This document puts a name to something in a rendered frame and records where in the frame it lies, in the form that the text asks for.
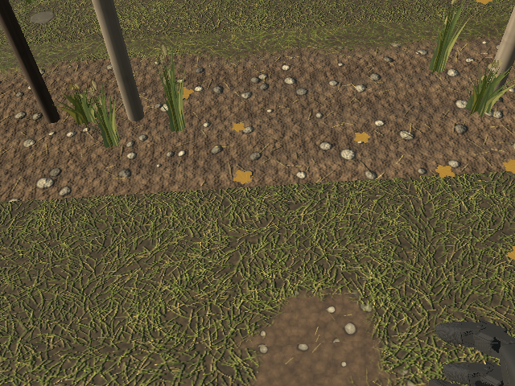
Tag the robot right hand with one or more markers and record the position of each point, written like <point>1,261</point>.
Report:
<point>486,337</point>

